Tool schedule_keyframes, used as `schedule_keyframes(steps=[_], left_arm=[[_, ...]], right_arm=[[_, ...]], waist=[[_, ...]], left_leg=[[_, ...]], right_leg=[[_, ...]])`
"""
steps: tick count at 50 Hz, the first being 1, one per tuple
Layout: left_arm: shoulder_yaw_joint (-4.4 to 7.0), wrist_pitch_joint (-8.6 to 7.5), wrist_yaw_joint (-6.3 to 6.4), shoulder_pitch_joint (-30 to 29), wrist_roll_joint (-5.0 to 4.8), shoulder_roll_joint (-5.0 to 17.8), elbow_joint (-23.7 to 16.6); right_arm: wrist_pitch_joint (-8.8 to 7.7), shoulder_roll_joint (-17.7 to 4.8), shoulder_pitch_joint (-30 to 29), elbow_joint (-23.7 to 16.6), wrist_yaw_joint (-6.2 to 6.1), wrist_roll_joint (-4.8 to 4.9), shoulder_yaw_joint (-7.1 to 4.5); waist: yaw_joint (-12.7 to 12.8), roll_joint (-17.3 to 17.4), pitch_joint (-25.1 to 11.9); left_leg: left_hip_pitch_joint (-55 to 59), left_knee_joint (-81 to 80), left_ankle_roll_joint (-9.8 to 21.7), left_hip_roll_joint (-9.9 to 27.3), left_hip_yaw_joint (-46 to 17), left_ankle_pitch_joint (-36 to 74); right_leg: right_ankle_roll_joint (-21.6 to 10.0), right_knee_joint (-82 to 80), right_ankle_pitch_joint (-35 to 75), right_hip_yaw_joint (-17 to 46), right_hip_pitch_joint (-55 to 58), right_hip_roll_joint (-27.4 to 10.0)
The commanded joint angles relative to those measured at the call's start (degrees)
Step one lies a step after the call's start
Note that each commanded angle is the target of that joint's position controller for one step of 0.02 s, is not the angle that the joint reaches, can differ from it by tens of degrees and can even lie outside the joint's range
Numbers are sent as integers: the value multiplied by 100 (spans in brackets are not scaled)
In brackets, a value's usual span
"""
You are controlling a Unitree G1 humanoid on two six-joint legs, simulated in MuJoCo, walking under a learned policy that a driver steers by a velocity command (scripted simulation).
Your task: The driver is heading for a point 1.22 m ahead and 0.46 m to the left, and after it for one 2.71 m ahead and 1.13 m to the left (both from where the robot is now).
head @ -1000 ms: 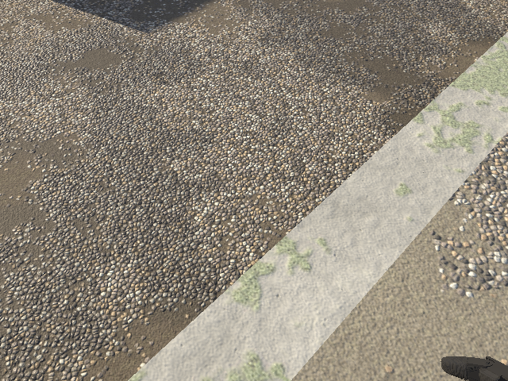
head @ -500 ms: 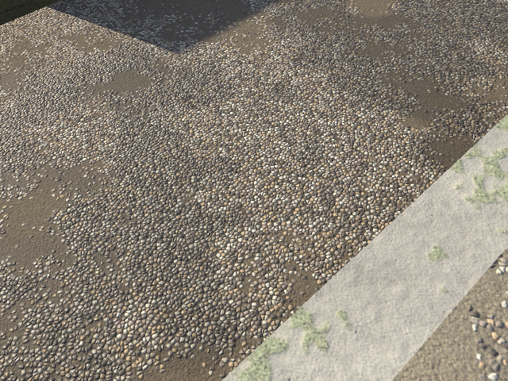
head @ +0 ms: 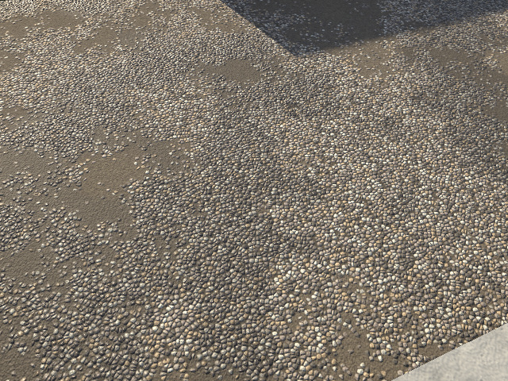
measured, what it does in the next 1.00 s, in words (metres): steps on the spot, turning left: right foot, then left foot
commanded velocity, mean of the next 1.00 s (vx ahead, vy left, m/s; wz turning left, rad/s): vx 0.50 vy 0.00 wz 0.52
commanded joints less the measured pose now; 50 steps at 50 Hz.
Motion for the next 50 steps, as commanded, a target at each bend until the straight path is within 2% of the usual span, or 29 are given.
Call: schedule_keyframes(steps=[1, 6, 8, 12, 13, 15, 16, 17, 18, 19, 20, 21, 22, 25, 27, 30, 31, 33, 34, 35, 36, 38, 40, 44, 46, 47, 48, 49, 50], left_arm=[[152, 203, 105, 424, 82, 481, -407], [49, 226, 143, -542, 4, 315, -680], [-41, 234, 76, -801, 8, 178, -750], [-103, 82, -36, -1200, -150, 235, -952], [-175, -5, -81, -984, -19, 113, -893], [-191, -150, -125, -258, 14, 66, -753], [-162, -192, -113, 146, 129, 141, -616], [-12, -212, -100, 118, 154, 706, -646], [46, -188, -154, 138, 65, 844, -779], [-16, -211, -181, 97, -24, 666, -840], [-80, -244, -181, -145, -44, 516, -931], [-168, -282, -166, -428, -33, 361, -1011], [-174, -312, -161, -593, -22, 370, -1049], [-215, -341, -240, -438, 14, 277, -1007], [-263, -318, -273, -423, 98, 179, -979], [-179, -215, -313, -240, 155, 368, -908], [-140, -163, -306, -226, 142, 431, -908], [-110, -49, -266, -423, 15, 407, -967], [-148, 15, -248, -417, -4, 196, -1013], [-253, 75, -285, -898, 33, 5, -1527], [-170, 63, -280, -1558, 52, 328, -1722], [-117, -14, -267, -1120, -66, 349, -1539], [-213, -31, -231, -725, 10, 51, -1379], [-339, 82, -265, -754, 37, -222, -1313], [-401, 91, -290, -524, 121, -428, -1214], [-418, 85, -283, -318, 171, -460, -1192], [-301, 67, -295, -619, 77, -74, -1234], [-276, 81, -310, -630, -15, 81, -1319], [-291, 84, -310, -695, -67, 156, -1361]], right_arm=[[-245, -642, -151, -407, 33, 20, -102], [-163, -798, -171, -521, -14, 97, -71], [-48, -829, -153, -561, -23, 39, -74], [169, -891, -372, -712, 4, -53, -117], [200, -862, -498, -726, -36, -91, -73], [258, -837, -673, -788, -94, -64, -64], [239, -670, -651, -813, -126, 11, -31], [220, -354, -569, -955, -93, 92, 33], [262, -541, -823, -1104, -123, -61, 16], [236, -850, -1073, -1052, -128, -143, -117], [229, -859, -1138, -1008, -106, -112, -150], [283, -772, -1118, -969, -112, -22, -152], [311, -750, -1057, -936, -105, -8, -150], [440, -649, -912, -792, -156, -97, -106], [507, -519, -1022, -776, -142, -121, -13], [534, -433, -1339, -848, -118, -148, 126], [525, -430, -1327, -857, -105, -143, 151], [477, -251, -973, -753, -39, -187, 224], [447, -263, -739, -709, -13, -254, 241], [469, -1129, -716, -745, 19, -9, -34], [476, -1363, -681, -840, 0, -12, -148], [433, -993, -1186, -951, -176, -165, -16], [304, -542, -1711, -1027, -216, -140, 167], [187, -367, -1708, -869, -89, -78, 253], [235, -338, -1630, -801, -66, -17, 262], [223, -267, -1548, -778, -58, -3, 279], [228, -62, -1448, -797, -26, 11, 330], [219, -131, -1722, -876, -12, -27, 316], [198, -220, -1884, -922, -1, -69, 288]], waist=[[319, 959, -589], [71, 644, -570], [-65, 739, -714], [-285, 812, -549], [-131, 705, -525], [187, 692, -591], [204, 330, -835], [94, -905, -876], [402, -1583, -827], [396, -895, -652], [240, -526, -610], [50, -466, -652], [-69, -593, -671], [-188, -435, -867], [-201, -490, -947], [1, -666, -929], [9, -710, -991], [-213, -482, -1114], [-239, 192, -1091], [-438, 1875, -785], [-770, 1907, -310], [-266, 1501, -458], [122, 1276, -699], [49, 958, -749], [68, 572, -795], [79, 319, -857], [-18, -593, -789], [181, -914, -521], [164, -839, -232]], left_leg=[[334, -1709, 859, 1275, -2029, 2106], [414, -1698, 681, 1014, -1936, 1488], [604, -1656, 585, 880, -2086, 1433], [700, -1595, 696, 849, -2545, 268], [328, -1426, 711, 925, -2480, 1310], [325, -994, 500, 782, -2529, 1161], [-149, -415, 267, 597, -2332, 554], [-1115, 645, -36, -243, -1392, -1176], [-1466, 1528, -310, -383, -762, -2070], [-1484, 2293, -487, -227, -783, -1806], [-1281, 2728, -599, -179, -780, -1490], [-1067, 2866, -700, -88, -757, -1284], [-985, 3038, -788, -45, -701, -1107], [-671, 3079, -817, -3, -559, -922], [-475, 2325, -776, 151, -434, -915], [133, 1030, -588, 217, 39, -1181], [377, 672, -498, 221, 168, -1142], [1435, -336, -190, 165, 347, -598], [1861, -581, 32, 473, -403, -707], [1538, -1218, 576, 1200, -2351, -1208], [1412, -1656, 865, 1600, -3367, -974], [1100, -1519, 847, 1650, -2905, 209], [571, -1478, 516, 1255, -2211, 777], [436, -1517, 379, 915, -1917, 70], [190, -1368, 170, 772, -1899, -670], [-123, -1104, 76, 650, -1794, -960], [-350, -838, -181, 198, -1099, -1274], [-307, -326, -359, 8, -711, -1029], [-222, -272, -446, -3, -567, -780]], right_leg=[[83, -548, 342, 199, -247, -109], [70, -2115, 985, 271, -156, -45], [95, -2515, 879, 134, 174, 94], [89, -3591, 323, 187, 673, 252], [31, -3407, 615, 140, 1223, 297], [-223, -4796, 411, 97, 2013, 241], [-416, -4697, 1079, 298, 2975, -150], [-834, -4830, 1738, 1246, 3539, -973], [-1268, -5354, 1988, 2381, 3068, -1763], [-1393, -5423, 2052, 2446, 2636, -1796], [-1412, -5472, 2119, 2142, 2188, -1691], [-1278, -5559, 2160, 1717, 1980, -1470], [-1284, -5511, 2633, 1438, 1907, -1383], [-1235, -5198, 3733, 649, 1825, -1174], [-1087, -5111, 3305, 247, 1909, -1025], [-1019, -5044, 2467, -42, 1828, -976], [-1009, -5050, 1838, -39, 1799, -1008], [-647, -4820, 310, -257, 1306, -841], [-340, -3877, -31, -682, 765, -459], [41, -3279, -861, -1010, -422, 399], [123, -2620, -1187, -352, -1189, 526], [287, -1827, -696, 52, -984, 460], [293, -2255, -139, 33, 137, 299], [6, -3860, 193, -211, 1556, 347], [-188, -4519, 548, -418, 2496, 365], [-319, -4443, 606, -237, 3011, 102], [-445, -4748, -253, 322, 2838, -125], [-619, -5466, -1033, 1000, 2342, -504], [-741, -5815, -1321, 1402, 1937, -735]])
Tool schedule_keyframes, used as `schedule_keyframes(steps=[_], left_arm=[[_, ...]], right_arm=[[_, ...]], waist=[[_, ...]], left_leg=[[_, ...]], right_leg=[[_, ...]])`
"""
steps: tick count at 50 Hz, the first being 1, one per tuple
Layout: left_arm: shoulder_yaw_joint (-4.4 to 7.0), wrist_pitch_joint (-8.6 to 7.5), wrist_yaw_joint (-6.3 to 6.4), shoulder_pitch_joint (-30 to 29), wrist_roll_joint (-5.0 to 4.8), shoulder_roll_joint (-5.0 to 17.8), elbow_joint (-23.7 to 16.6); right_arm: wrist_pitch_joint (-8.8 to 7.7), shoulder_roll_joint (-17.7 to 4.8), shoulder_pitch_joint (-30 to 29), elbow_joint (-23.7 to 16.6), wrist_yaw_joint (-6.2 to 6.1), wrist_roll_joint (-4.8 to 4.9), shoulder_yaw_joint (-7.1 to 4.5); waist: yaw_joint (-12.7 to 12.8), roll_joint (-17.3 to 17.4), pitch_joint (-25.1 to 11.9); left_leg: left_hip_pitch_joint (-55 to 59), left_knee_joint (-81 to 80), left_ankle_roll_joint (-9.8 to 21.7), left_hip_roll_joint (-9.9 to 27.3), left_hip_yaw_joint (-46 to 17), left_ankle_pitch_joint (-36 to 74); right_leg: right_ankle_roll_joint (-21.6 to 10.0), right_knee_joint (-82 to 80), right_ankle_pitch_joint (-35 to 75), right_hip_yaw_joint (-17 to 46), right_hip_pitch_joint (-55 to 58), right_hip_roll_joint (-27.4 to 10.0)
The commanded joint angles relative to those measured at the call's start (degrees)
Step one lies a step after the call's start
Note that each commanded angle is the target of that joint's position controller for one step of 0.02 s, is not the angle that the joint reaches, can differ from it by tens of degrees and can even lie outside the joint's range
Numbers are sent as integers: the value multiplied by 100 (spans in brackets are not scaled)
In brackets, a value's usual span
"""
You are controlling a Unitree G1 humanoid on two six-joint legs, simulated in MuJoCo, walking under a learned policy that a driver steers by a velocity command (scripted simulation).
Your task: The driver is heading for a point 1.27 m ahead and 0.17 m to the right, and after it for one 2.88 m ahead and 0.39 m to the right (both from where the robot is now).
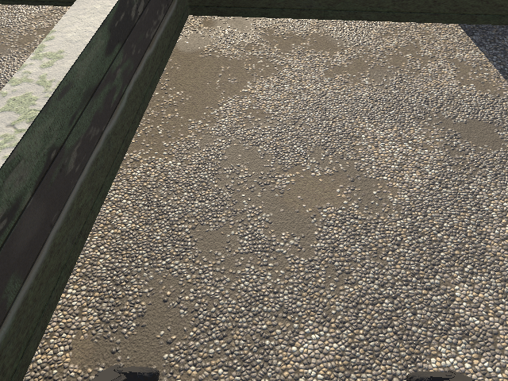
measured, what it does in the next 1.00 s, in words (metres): shifts its weight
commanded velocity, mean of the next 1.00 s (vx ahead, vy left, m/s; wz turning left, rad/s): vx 0.50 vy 0.00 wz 0.05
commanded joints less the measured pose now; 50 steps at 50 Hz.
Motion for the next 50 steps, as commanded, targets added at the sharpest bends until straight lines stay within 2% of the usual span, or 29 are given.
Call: schedule_keyframes(steps=[1, 2, 4, 7, 10, 11, 14, 16, 17, 18, 19, 23, 24, 27, 28, 29, 30, 34, 38, 44, 45, 46, 47, 50], left_arm=[[152, -59, -4, -445, -123, 753, -543], [121, -69, 4, -602, -152, 691, -564], [95, -80, 24, -725, -117, 599, -588], [58, -49, -16, -688, -104, 439, -659], [62, -31, -40, -558, -84, 396, -670], [72, -72, -40, -511, -102, 412, -643], [71, -123, -48, -436, -90, 360, -595], [82, -132, -41, -444, -86, 358, -583], [72, -113, -49, -452, -69, 321, -585], [74, -104, -49, -457, -68, 321, -577], [63, -124, -80, -350, -38, 344, -527], [67, -164, -89, -338, -46, 365, -481], [113, -158, -18, -201, -85, 459, -362], [130, -131, 49, -155, -83, 431, -309], [138, -49, 49, -341, -128, 503, -377], [170, -11, 61, -292, -99, 518, -335], [180, 11, 73, -269, -81, 499, -327], [204, 65, 104, -333, -53, 434, -303], [203, 104, 95, -452, -42, 367, -318], [185, 105, 76, -666, -46, 275, -367], [181, 40, 78, -453, -28, 224, -278], [154, 17, 66, -532, -37, 189, -298], [141, 1, 56, -574, -41, 186, -296], [113, -40, 44, -584, -56, 183, -292]], right_arm=[[-164, -453, -777, -637, 43, -57, -126], [-193, -378, -685, -591, 73, -80, -99], [-237, -274, -530, -487, 79, -107, -53], [-270, -276, -657, -454, 53, -98, -21], [-293, -305, -775, -455, 37, -72, 1], [-272, -298, -841, -482, 32, -88, 3], [-263, -330, -902, -479, 2, -42, 3], [-265, -337, -875, -464, -6, -30, 7], [-255, -264, -870, -455, -6, -85, 47], [-250, -260, -852, -448, -6, -86, 52], [-231, -277, -838, -444, 2, -93, 44], [-194, -326, -758, -412, 0, -92, 36], [-146, -273, -737, -412, -53, -106, 28], [-122, -276, -621, -339, -118, -96, 25], [-150, -240, -788, -417, -45, -167, 35], [-186, -203, -592, -347, -35, -188, 29], [-211, -200, -531, -304, -39, -175, 29], [-231, -164, -635, -273, -74, -114, 30], [-215, -147, -698, -271, -60, -102, 43], [-231, -117, -762, -327, -14, -100, 78], [-208, -145, -573, -234, -97, -12, 72], [-175, -163, -759, -294, -108, 1, 81], [-150, -164, -811, -337, -109, -5, 82], [-132, -152, -763, -389, -86, -28, 97]], waist=[[107, -1010, 62], [-16, -879, 37], [-116, -780, -163], [-25, -394, -329], [84, 51, -263], [141, 77, -237], [136, 242, -290], [129, 141, -271], [138, 88, -285], [128, 21, -273], [141, -58, -325], [97, -190, -308], [49, -306, -364], [36, -233, -441], [-60, -261, -177], [-94, -301, -501], [-84, -275, -641], [-20, -121, -863], [-5, -36, -840], [-14, -62, -705], [90, -46, -956], [122, 30, -564], [107, 50, -418], [60, 21, -240]], left_leg=[[-577, -311, -163, 199, 122, -118], [-164, -449, -167, 257, 192, 75], [240, -546, -91, 266, 147, 63], [313, -643, -47, 339, 8, 13], [121, -837, 10, 417, -171, -174], [59, -856, 26, 450, -246, -101], [49, -922, 68, 494, -322, -11], [86, -897, 83, 503, -341, 115], [113, -888, 92, 499, -319, 251], [142, -858, 91, 492, -303, 345], [119, -819, 122, 518, -288, 286], [164, -736, 114, 482, -220, 535], [151, -659, 197, 514, -151, 825], [148, -580, 207, 506, -67, 1181], [59, -344, 198, 539, 140, 1886], [180, -291, 185, 533, 178, 2047], [222, -267, 181, 537, 195, 2192], [437, -240, 218, 595, 198, 2748], [449, -292, 242, 646, 170, 2836], [299, -462, 251, 698, 87, 2398], [381, -705, 274, 710, -197, 1590], [221, -813, 296, 742, -262, 1356], [143, -875, 303, 754, -301, 1175], [2, -958, 293, 725, -299, 833]], right_leg=[[-229, -1878, -1733, 1804, 248, -1140], [-176, -1848, -1693, 1602, 21, -982], [-42, -1688, -1454, 1201, 90, -703], [34, -1387, -1136, 866, 334, -513], [73, -1061, -797, 602, 544, -385], [112, -932, -562, 512, 630, -328], [89, -755, -287, 453, 804, -304], [74, -717, -162, 427, 855, -289], [66, -712, -63, 454, 885, -298], [60, -707, 8, 455, 901, -293], [10, -681, 24, 459, 972, -291], [-61, -578, 546, 488, 1068, -313], [-100, -500, 989, 541, 1251, -322], [-146, -353, 1488, 531, 1486, -333], [-158, -255, 2701, 646, 1302, -464], [-189, -148, 3028, 650, 1491, -488], [-184, -80, 3163, 619, 1593, -478], [-79, 20, 2966, 480, 1610, -366], [-2, 5, 2473, 421, 1490, -307], [64, -103, 1744, 428, 1306, -296], [77, -227, 559, 352, 1460, -179], [96, -304, 299, 344, 1251, -160], [97, -336, 190, 364, 1170, -162], [86, -364, 193, 419, 1095, -189]])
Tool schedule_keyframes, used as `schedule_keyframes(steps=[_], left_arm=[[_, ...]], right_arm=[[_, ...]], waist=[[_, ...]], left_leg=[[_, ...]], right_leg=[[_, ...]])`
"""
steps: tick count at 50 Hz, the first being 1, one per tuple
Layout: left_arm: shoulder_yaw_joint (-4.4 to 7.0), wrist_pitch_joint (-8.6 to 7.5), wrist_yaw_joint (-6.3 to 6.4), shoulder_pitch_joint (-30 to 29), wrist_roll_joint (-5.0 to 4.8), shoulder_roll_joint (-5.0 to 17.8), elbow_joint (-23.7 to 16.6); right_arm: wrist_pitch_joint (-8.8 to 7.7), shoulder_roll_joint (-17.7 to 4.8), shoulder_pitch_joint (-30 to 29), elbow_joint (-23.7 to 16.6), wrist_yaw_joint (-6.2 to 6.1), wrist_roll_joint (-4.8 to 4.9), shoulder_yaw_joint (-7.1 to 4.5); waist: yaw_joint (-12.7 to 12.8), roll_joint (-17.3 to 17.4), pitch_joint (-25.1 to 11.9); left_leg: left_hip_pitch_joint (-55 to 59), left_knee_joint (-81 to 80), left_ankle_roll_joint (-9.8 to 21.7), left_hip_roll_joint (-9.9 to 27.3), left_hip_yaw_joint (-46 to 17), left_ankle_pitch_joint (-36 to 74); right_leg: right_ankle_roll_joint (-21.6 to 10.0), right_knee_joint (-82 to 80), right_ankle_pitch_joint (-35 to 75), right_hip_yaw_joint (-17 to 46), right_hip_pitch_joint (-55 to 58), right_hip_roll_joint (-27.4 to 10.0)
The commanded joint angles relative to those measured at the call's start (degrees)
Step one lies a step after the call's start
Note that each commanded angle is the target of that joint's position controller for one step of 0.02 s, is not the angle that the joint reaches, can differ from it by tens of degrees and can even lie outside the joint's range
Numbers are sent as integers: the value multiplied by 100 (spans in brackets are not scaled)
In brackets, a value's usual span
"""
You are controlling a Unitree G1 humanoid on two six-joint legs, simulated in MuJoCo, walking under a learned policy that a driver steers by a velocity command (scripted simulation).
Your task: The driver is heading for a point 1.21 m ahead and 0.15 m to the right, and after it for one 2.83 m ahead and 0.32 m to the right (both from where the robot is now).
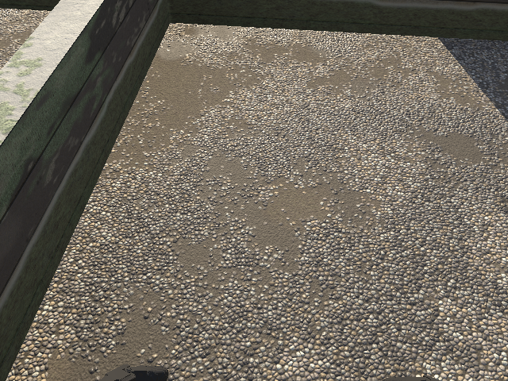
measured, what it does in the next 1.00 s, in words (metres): stands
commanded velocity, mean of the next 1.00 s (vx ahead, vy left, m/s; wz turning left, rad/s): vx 0.16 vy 0.00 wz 0.00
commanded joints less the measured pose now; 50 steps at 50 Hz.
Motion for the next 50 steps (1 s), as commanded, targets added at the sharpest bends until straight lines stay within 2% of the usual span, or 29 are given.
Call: schedule_keyframes(steps=[1, 8, 9, 10, 13, 15, 18, 23, 32, 33, 34, 35, 36, 38, 39, 40, 41, 43, 50], left_arm=[[86, -140, 4, -413, -6, 382, -474], [46, -194, 10, -110, 8, 397, -340], [31, -143, 1, -382, -43, 441, -479], [16, -125, 2, -320, 6, 387, -436], [-7, -109, 11, -159, 55, 355, -331], [11, -88, 14, 14, 65, 410, -232], [64, -79, 9, 135, 20, 513, -89], [100, -64, 19, 209, -18, 515, 41], [139, -44, 52, 276, -48, 573, 142], [42, -74, 60, 655, 204, 805, 100], [51, -104, 47, 712, 198, 776, 142], [53, -130, 7, 610, 73, 982, 27], [28, -144, -6, 654, 57, 960, 30], [-23, -147, -25, 705, 65, 938, 0], [-68, -146, -21, 805, 162, 782, 95], [-72, -144, -30, 776, 150, 818, 78], [-63, -150, -37, 758, 135, 875, 66], [-59, -180, -40, 794, 116, 969, 59], [-96, -223, 7, 1031, 94, 1080, 144]], right_arm=[[-93, -450, -661, -620, -6, -10, -120], [-102, -375, -419, -556, 6, -52, -79], [-139, -338, -641, -685, 84, -124, -51], [-165, -276, -451, -597, 110, -163, -39], [-212, -244, -371, -446, 110, -153, -5], [-224, -325, -328, -334, 107, -134, -29], [-242, -375, -145, -177, 111, -103, -57], [-286, -402, -28, -23, 122, -34, -96], [-277, -492, 168, 109, 104, -15, -150], [-221, -856, 922, 299, 116, -168, -172], [-189, -935, 883, 351, 106, -135, -211], [-167, -1071, 664, 168, 88, -97, -226], [-148, -1037, 668, 154, 58, -122, -217], [-98, -947, 727, 117, 34, -163, -177], [-59, -737, 872, 196, 34, -241, -130], [-35, -720, 893, 176, 47, -239, -116], [-27, -776, 910, 169, 54, -227, -129], [-42, -885, 975, 154, 48, -220, -151], [-100, -981, 1248, 131, -39, -225, -143]], waist=[[39, 143, -235], [-13, 69, -161], [-115, 40, 110], [-159, 33, -239], [-95, 64, -423], [-30, 150, -444], [-27, 100, -469], [9, 81, -582], [-3, 37, -545], [7, -126, -484], [78, -43, -324], [49, 53, -310], [43, 143, -552], [30, 129, -675], [14, 73, -625], [6, 29, -322], [10, 27, -141], [19, 54, -24], [39, 26, -134]], left_leg=[[-649, -891, 55, 585, -686, 1303], [-526, -1041, 57, 581, -683, 1240], [-534, -845, 48, 585, -453, 2042], [-302, -948, 40, 635, -497, 2180], [-27, -1292, 11, 766, -615, 2582], [84, -1502, 20, 833, -668, 2706], [286, -1787, 25, 892, -662, 2960], [449, -2012, 48, 954, -639, 3102], [551, -2108, 72, 1009, -607, 3290], [590, -2308, 303, 1044, -922, 3749], [694, -2302, 362, 1076, -870, 3894], [801, -2220, 253, 1156, -910, 4731], [997, -2146, 220, 1148, -872, 4898], [1104, -2144, 217, 1083, -830, 4592], [1046, -2248, 324, 966, -767, 3468], [819, -2359, 345, 937, -789, 2979], [665, -2415, 340, 922, -796, 2737], [523, -2430, 305, 905, -792, 2613], [444, -2333, 211, 850, -747, 2634]], right_leg=[[-62, -340, 755, 265, 474, -207], [-139, -621, 692, 416, 443, -275], [-115, -576, 1790, 514, 193, -394], [-115, -620, 1938, 542, 340, -436], [-42, -998, 2007, 612, 593, -483], [-28, -1231, 2035, 655, 786, -511], [-47, -1425, 2156, 699, 954, -548], [-52, -1624, 2260, 705, 1133, -587], [-68, -1731, 2399, 692, 1089, -620], [-322, -1772, 2244, 768, 1288, -497], [-353, -1827, 2272, 766, 1141, -540], [-330, -1742, 2857, 815, 1020, -593], [-316, -1684, 2953, 802, 1052, -612], [-283, -1704, 2792, 774, 1004, -600], [-323, -1814, 1964, 724, 970, -536], [-337, -1916, 1642, 720, 840, -520], [-345, -1972, 1527, 721, 774, -521], [-364, -2003, 1588, 736, 767, -532], [-399, -2004, 1996, 745, 941, -521]])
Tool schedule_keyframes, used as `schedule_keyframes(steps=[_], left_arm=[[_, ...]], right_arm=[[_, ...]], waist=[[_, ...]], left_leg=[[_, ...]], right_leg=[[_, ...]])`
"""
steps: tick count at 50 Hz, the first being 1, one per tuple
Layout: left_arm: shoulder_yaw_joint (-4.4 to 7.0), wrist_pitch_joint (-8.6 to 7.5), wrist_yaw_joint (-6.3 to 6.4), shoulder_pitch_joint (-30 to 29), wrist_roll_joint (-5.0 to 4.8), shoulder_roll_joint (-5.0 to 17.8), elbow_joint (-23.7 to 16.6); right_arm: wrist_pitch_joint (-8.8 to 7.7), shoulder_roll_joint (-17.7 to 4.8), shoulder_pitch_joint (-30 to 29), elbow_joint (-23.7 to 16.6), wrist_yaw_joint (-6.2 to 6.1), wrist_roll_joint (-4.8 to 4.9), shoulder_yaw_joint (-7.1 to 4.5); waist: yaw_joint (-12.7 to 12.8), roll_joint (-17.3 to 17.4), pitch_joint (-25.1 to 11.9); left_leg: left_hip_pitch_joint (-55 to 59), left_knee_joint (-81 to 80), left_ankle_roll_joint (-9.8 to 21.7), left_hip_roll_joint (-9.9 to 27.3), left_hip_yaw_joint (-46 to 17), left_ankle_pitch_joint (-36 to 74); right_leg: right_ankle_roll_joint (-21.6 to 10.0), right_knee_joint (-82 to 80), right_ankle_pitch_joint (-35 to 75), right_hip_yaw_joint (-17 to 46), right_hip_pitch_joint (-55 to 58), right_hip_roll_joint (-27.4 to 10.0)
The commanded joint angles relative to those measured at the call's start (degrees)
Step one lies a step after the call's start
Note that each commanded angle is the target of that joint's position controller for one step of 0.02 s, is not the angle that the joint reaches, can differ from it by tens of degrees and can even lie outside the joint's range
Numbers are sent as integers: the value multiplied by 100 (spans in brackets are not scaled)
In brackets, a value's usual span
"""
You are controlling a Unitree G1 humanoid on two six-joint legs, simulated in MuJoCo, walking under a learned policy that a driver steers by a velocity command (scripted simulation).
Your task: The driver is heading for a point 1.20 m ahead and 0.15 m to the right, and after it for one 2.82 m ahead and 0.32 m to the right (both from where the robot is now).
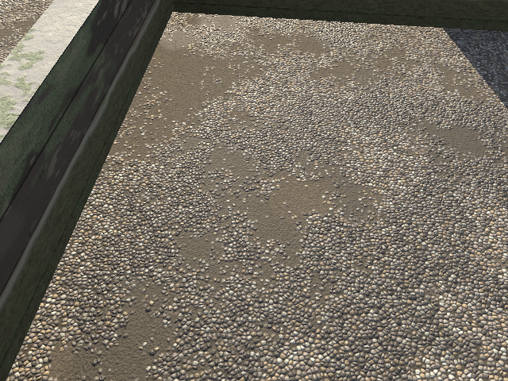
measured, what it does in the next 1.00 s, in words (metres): stands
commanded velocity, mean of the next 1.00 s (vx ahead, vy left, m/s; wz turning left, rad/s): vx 0.23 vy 0.00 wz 0.00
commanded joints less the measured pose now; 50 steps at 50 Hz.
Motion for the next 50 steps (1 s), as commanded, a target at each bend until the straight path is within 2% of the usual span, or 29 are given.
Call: schedule_keyframes(steps=[1, 11, 12, 13, 14, 16, 17, 18, 20, 22, 28, 35, 36, 37, 38, 39, 40, 41, 42, 43, 44, 45, 46, 47, 48, 49, 50], left_arm=[[117, -83, 28, -69, -3, 552, -373], [96, -51, 50, 77, -9, 578, -224], [130, -47, 41, -34, -107, 767, -338], [127, -37, 51, 4, -90, 770, -314], [78, -21, 69, 147, 32, 545, -189], [73, 4, 61, 98, 10, 523, -184], [60, 4, 57, 135, 16, 506, -148], [46, 28, 63, -489, -181, 140, -262], [106, 33, 103, -533, -188, 262, -326], [145, 50, 120, -509, -186, 307, -338], [202, 134, 116, -709, -147, 208, -559], [251, 147, 117, -1063, -119, 79, -851], [248, 109, 119, -844, -96, 45, -733], [227, 103, 105, -969, -99, -14, -781], [222, 92, 101, -1007, -94, -22, -794], [229, 121, 96, -1271, -142, 27, -945], [260, 123, 95, -1225, -120, 67, -934], [261, 74, 107, -963, -85, 18, -805], [241, 57, 100, -1052, -90, -34, -846], [235, 44, 98, -1086, -89, -41, -846], [248, 81, 94, -1340, -140, 28, -981], [277, 92, 95, -1290, -119, 62, -962], [272, 48, 108, -1021, -85, -5, -837], [250, 37, 100, -1092, -88, -56, -870], [244, 28, 97, -1118, -86, -60, -864], [256, 71, 91, -1366, -135, 15, -992], [284, 85, 91, -1314, -113, 48, -970]], right_arm=[[-83, -558, 36, -396, -47, -7, -124], [-103, -551, 257, -434, -80, -13, -110], [-134, -744, 103, -587, -67, 48, -142], [-149, -751, 144, -580, -70, 39, -144], [-128, -535, 340, -443, -80, -39, -98], [-101, -489, 306, -479, -73, -30, -87], [-99, -475, 331, -475, -72, -39, -77], [-134, -182, -481, -537, -17, 141, -105], [-180, -189, -514, -544, -18, 169, -111], [-192, -193, -530, -518, -37, 150, -121], [-166, -87, -828, -652, -66, 93, -105], [-192, 18, -1187, -869, -60, 80, -94], [-170, -26, -960, -748, -137, 156, -97], [-141, -40, -1186, -808, -145, 175, -95], [-122, -40, -1276, -849, -148, 168, -97], [-142, 7, -1564, -1022, -69, 115, -87], [-163, 41, -1410, -994, -46, 72, -92], [-157, 6, -1091, -841, -117, 139, -95], [-143, -22, -1271, -884, -129, 163, -98], [-131, -32, -1357, -915, -135, 163, -105], [-149, -3, -1646, -1072, -60, 108, -100], [-166, 30, -1487, -1035, -39, 67, -104], [-156, 6, -1171, -886, -112, 141, -103], [-138, -16, -1347, -926, -125, 166, -104], [-124, -23, -1429, -955, -131, 167, -109], [-142, 5, -1710, -1101, -53, 110, -102], [-160, 38, -1546, -1061, -32, 72, -105]], waist=[[4, 87, -8], [19, 91, 15], [20, 104, 23], [15, 108, -197], [17, 97, -313], [23, 111, -6], [23, 123, -4], [-81, 336, -48], [-68, 127, -282], [-67, 17, -268], [-51, 7, -64], [-60, 50, -208], [24, 36, -491], [55, 132, -104], [57, 174, -26], [-36, 203, 198], [-83, 132, -112], [-6, 84, -484], [28, 147, -192], [28, 161, -143], [-64, 156, 104], [-109, 86, -193], [-25, 70, -572], [12, 143, -272], [13, 166, -208], [-78, 153, 52], [-120, 89, -234]], left_leg=[[-394, -82, 234, 778, -641, 1471], [-536, 4, 153, 735, -570, 1388], [-522, 73, 80, 813, -615, 2203], [-407, 149, 50, 827, -594, 2416], [-390, 112, 104, 741, -532, 1582], [-603, 16, 126, 722, -538, 1135], [-600, -51, 131, 720, -535, 804], [-502, -40, -34, 854, -398, 880], [-529, 177, -66, 761, -342, 832], [-676, 442, -25, 661, -229, 627], [-1209, 1112, 17, 507, -31, 389], [-1205, 1543, 11, 511, 16, 837], [-1097, 1350, 43, 516, -172, 77], [-1258, 1326, 61, 521, -212, 87], [-1271, 1335, 72, 531, -234, 99], [-1341, 1601, 45, 535, -27, 949], [-1212, 1660, 30, 528, 0, 1017], [-1103, 1462, 52, 518, -190, 232], [-1213, 1426, 64, 521, -223, 224], [-1197, 1436, 74, 529, -240, 245], [-1265, 1701, 42, 533, -24, 1098], [-1147, 1758, 21, 522, 13, 1167], [-1034, 1557, 41, 511, -176, 402], [-1143, 1507, 56, 519, -214, 382], [-1134, 1505, 69, 529, -236, 392], [-1213, 1758, 41, 534, -17, 1222], [-1108, 1807, 23, 524, 18, 1282]], right_leg=[[-368, -122, 1085, 612, 281, -489], [-411, -170, 1414, 623, 433, -445], [-382, -144, 2182, 677, 433, -507], [-387, -84, 2432, 671, 569, -517], [-430, -99, 1725, 618, 667, -442], [-433, -222, 1304, 631, 500, -424], [-436, -305, 945, 634, 493, -411], [-175, -75, 1330, 613, 226, -633], [-120, 56, 1280, 585, 300, -503], [-191, 239, 1197, 543, 284, -424], [-375, 771, 1166, 590, 70, -388], [-329, 1221, 1421, 573, -107, -328], [-283, 1168, 275, 445, 81, -173], [-235, 1168, 109, 418, -129, -122], [-219, 1180, 56, 420, -204, -118], [-221, 1300, 1167, 520, -420, -249], [-250, 1376, 1409, 549, -277, -286], [-241, 1342, 402, 436, 18, -163], [-210, 1323, 297, 417, -120, -130], [-207, 1319, 270, 420, -167, -131], [-212, 1423, 1422, 516, -386, -256], [-238, 1494, 1654, 536, -245, -290], [-225, 1457, 597, 417, 48, -161], [-193, 1419, 444, 394, -103, -125], [-186, 1405, 381, 395, -157, -123], [-186, 1499, 1513, 486, -380, -244], [-207, 1567, 1717, 504, -241, -274]])
Keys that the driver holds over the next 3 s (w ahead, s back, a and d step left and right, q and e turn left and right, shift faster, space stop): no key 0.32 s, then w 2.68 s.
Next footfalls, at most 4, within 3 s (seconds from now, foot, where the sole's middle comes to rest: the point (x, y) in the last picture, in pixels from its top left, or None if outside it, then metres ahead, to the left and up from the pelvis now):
none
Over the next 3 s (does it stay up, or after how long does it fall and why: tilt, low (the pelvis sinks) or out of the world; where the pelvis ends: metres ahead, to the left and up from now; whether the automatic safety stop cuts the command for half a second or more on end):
stays up -0.01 0.01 -0.03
